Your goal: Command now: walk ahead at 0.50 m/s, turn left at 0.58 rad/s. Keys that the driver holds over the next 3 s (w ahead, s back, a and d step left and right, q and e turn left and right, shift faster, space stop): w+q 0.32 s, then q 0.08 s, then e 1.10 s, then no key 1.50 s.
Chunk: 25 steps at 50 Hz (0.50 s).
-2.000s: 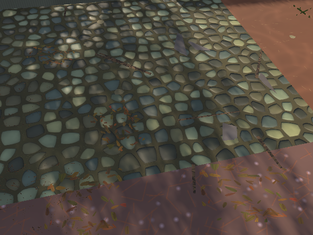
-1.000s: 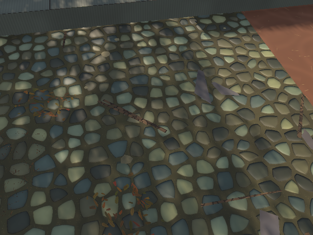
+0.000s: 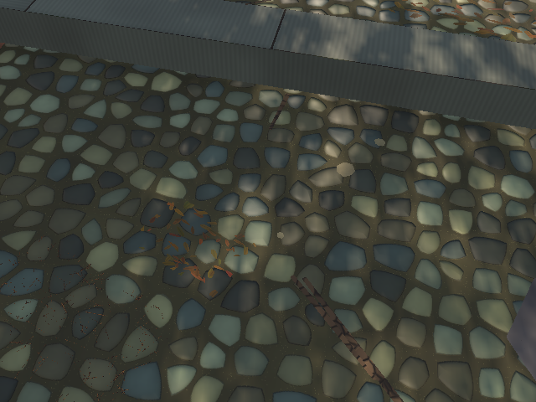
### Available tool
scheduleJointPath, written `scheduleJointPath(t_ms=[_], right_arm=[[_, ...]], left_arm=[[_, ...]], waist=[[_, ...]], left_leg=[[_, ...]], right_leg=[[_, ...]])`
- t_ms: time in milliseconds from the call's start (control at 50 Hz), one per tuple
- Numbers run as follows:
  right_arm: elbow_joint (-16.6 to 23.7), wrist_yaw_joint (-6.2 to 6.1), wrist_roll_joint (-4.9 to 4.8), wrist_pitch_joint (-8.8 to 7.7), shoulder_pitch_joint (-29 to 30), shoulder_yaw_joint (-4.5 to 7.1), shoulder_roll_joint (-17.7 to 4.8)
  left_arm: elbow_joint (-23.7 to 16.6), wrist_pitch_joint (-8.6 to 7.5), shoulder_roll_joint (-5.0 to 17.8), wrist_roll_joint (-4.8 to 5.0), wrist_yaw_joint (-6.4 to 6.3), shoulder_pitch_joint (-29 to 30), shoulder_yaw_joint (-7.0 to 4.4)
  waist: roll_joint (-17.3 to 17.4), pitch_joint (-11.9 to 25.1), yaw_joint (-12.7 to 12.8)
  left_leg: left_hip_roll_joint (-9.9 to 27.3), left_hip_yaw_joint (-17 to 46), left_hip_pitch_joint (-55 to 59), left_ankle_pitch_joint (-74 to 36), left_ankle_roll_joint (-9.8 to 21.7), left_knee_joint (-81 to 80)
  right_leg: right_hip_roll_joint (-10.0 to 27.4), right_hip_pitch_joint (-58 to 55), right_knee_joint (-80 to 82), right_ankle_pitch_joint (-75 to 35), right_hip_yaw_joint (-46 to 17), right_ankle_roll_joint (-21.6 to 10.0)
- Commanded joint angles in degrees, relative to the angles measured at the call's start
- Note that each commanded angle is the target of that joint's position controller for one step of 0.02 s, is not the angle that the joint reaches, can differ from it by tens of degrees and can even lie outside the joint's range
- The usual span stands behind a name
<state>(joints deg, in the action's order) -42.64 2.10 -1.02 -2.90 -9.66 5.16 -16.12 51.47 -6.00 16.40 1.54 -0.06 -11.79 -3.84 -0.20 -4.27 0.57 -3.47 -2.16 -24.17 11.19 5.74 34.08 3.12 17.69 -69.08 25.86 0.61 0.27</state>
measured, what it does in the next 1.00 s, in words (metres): walks ahead: right foot, then left foot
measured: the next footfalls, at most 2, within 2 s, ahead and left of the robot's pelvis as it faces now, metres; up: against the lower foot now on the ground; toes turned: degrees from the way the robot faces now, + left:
right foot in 0.40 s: +0.42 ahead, -0.11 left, +0.00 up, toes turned +17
left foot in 0.76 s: +0.38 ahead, +0.12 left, +0.00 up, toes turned +7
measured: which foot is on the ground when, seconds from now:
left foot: down 0.00-0.40, up 0.42-0.74, down 0.76-1.00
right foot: up 0.00-0.38, down 0.40-0.78, up 0.80-1.00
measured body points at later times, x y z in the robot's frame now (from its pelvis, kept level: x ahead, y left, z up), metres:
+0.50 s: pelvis +0.27 -0.03 +0.01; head +0.31 -0.03 +0.45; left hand +0.39 +0.27 -0.08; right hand +0.42 -0.29 -0.11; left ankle +0.12 +0.06 -0.64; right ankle +0.38 -0.12 -0.72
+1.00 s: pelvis +0.34 -0.02 +0.02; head +0.38 -0.01 +0.46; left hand +0.45 +0.29 -0.10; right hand +0.52 -0.28 -0.08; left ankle +0.34 +0.12 -0.72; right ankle +0.36 -0.14 -0.68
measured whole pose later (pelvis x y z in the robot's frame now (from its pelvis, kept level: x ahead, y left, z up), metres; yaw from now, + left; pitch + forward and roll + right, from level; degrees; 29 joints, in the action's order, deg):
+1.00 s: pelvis +0.34 -0.02 +0.02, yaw +3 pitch +2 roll +0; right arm -39.1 -2.5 0.7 0.5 -8.2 3.8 -15.3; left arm 44.3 2.6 18.9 1.4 0.2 -9.4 -4.8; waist -1.0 -2.6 -0.1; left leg 3.2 -3.3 -14.5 12.5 -0.7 25.6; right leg 1.0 27.1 -51.9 23.7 0.4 4.7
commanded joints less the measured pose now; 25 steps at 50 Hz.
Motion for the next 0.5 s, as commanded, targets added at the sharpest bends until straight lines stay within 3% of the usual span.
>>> scheduleJointPath(t_ms=[20,60,120,180,220,320,360,380,400,420,440,460,480,500], right_arm=[[3.39,-0.58,0.59,-1.42,-3.69,1.39,-5.99],[3.96,-1.06,0.69,-1.57,-3.12,1.33,-6.57],[3.34,-2.31,0.22,-1.65,-5.81,1.91,-8.92],[2.85,-3.02,-0.02,-1.18,-7.88,1.94,-8.96],[2.25,-3.05,-0.08,-0.99,-9.44,2.01,-9.13],[1.19,-3.44,-0.37,-0.2,-11.86,1.93,-8.47],[1.96,-3.83,-0.18,0.62,-10.18,1.9,-8.24],[3.01,-3.86,-0.1,0.8,-8.9,1.37,-6.74],[5.2,-3.95,0.89,0.74,-7.99,0.32,-4.07],[5.27,-3.9,0.08,0.35,-20.17,-0.77,-0.4],[3.23,-3.99,-0.39,0.36,-22.18,0.04,-6.59],[3.19,-4.05,-0.36,0.87,-15.85,0.65,-8.96],[3.47,-4.28,0.34,1.4,-11.9,0.5,-8.52],[4.3,-4.34,1.26,1.75,-9.11,0.36,-7.53]], left_arm=[[-5.44,-2.48,7.56,-1.05,-0.09,2.51,-1.64],[-5.72,-0.89,6.78,-1.67,0.06,1.63,-1.83],[-7.68,0.14,4.57,-2.47,-0.26,6.49,-1.21],[-9.53,-0.06,3.2,-2.1,0.15,12.51,-0.52],[-10.84,-0.32,2.98,-1.59,0.59,15.76,-0.25],[-12.76,-1.55,5.89,-1.05,1.6,17.46,-0.94],[-11.73,-2.23,7.34,-1.64,1.41,12.65,-1.76],[-10.81,-2.6,8.91,-2.52,1.1,7.6,-2.47],[-10.39,-2.65,12.66,-3.79,0.73,-0.39,-3.34],[-8.72,-1.55,15.41,-4.25,0.94,-4.16,-3.75],[-8.75,-0.92,10.83,-2.1,1.41,-4.37,-2.91],[-9.64,-0.44,6.64,-1.76,1.42,-1.75,-1.67],[-9.59,0.1,4.48,-2.29,1.65,1.41,-0.55],[-9.31,0.4,2.85,-2.38,1.87,3.74,0.28]], waist=[[1.29,8.85,-1.01],[1.38,7.94,0.54],[1.29,5.41,-0.33],[3.64,3.85,-2.63],[4.77,3.22,-4.06],[6.38,3.49,-4.1],[8.38,4.89,-1.25],[7.94,8.82,1.42],[1.89,17.61,4.49],[-17.39,26.3,-0.61],[-13.52,26.16,0.26],[-8.23,18.4,2.09],[-3.84,14.22,1.54],[-2.97,10.92,0.44]], left_leg=[[15.51,25.76,22.73,-9.88,11.48,-18.82],[14.42,23.29,17.17,-14.75,11.68,-20.8],[12.3,18.9,13.17,-16.94,11.1,-22.12],[9.14,16.14,10.85,-10.98,8.17,-21.71],[8.92,16.71,9.95,-7.53,6.82,-21.33],[11.82,23.85,16.95,-6.01,5.75,-14.34],[10.07,25.06,18.58,-14.99,3.73,-7.62],[6.55,23.01,17.03,-19.54,1.29,0.07],[2.74,18.63,9.04,-10.43,-1.72,15.87],[-5.32,12.92,-9.27,28.35,-5.83,33.89],[-1.14,15.17,-14.13,27.8,-7.09,41.91],[0.22,14.3,-15.91,23.91,-7.99,43.85],[1.99,12.37,-14.2,20.89,-8.46,41.41],[3.9,11.39,-11.85,18.9,-8.64,36.88]], right_leg=[[4.15,21.03,1.77,-6.23,-5.88,-1.33],[4.18,17.24,6.39,-8.12,-5.27,0.13],[2.66,18.12,16.8,-15.83,-3.94,2.7],[-0.01,15.46,30.16,-27.35,-3.59,3.18],[-1.57,12.74,35.72,-31.62,-3.18,2.93],[-2.72,10.76,41.72,-26.38,-5.2,1.07],[-4.06,4.82,44.79,-23.71,-3.61,-0.81],[-2.1,-4.09,46.11,-28.49,-4.07,-2.73],[8.21,-19.78,42.16,-41.46,-12.39,-6.63],[22.69,-38.23,42.5,-51.16,-35.33,-18.52],[23.03,-36.55,44.56,-42.19,-41.09,-19.36],[19.13,-29.77,45.23,-41.84,-31.62,-16.91],[15.72,-22.29,45.85,-44.82,-24.2,-15.1],[13.18,-15.52,46.8,-48.91,-20.0,-14.55]])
